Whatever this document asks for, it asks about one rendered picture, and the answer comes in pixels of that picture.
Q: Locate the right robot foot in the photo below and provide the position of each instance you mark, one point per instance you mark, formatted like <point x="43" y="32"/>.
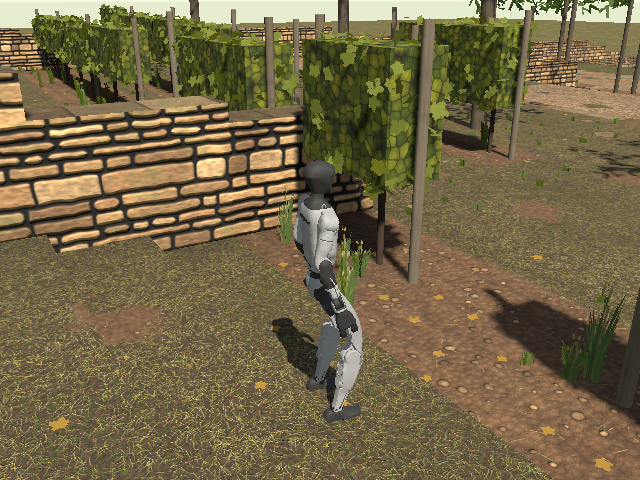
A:
<point x="347" y="412"/>

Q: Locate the left robot upper arm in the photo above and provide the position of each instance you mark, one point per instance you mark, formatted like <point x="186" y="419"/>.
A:
<point x="297" y="235"/>

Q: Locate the robot right hand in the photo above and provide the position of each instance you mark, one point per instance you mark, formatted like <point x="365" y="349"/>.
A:
<point x="345" y="320"/>

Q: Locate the right robot shin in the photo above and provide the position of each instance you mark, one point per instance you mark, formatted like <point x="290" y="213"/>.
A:
<point x="346" y="375"/>

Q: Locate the right robot forearm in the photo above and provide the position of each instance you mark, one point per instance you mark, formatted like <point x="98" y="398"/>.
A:
<point x="326" y="272"/>

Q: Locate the left robot forearm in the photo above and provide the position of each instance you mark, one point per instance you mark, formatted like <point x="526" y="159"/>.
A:
<point x="300" y="247"/>

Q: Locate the right robot upper arm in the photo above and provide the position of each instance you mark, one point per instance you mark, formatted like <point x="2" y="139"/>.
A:
<point x="328" y="226"/>

